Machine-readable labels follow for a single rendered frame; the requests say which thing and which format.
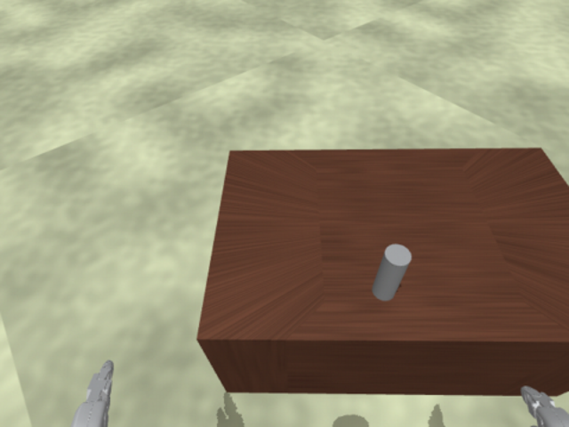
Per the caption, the can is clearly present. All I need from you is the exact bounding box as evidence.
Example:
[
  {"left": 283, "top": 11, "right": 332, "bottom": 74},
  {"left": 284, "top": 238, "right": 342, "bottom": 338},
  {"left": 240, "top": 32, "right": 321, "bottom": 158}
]
[{"left": 372, "top": 244, "right": 412, "bottom": 301}]

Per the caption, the right robot hand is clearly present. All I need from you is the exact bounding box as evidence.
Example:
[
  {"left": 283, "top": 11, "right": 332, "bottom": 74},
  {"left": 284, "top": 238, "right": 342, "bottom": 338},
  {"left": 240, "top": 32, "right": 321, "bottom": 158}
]
[{"left": 521, "top": 386, "right": 569, "bottom": 427}]

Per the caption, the left robot hand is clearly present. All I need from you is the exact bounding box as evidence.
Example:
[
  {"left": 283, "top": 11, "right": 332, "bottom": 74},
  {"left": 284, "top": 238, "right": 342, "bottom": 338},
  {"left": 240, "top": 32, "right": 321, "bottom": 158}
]
[{"left": 70, "top": 360, "right": 114, "bottom": 427}]

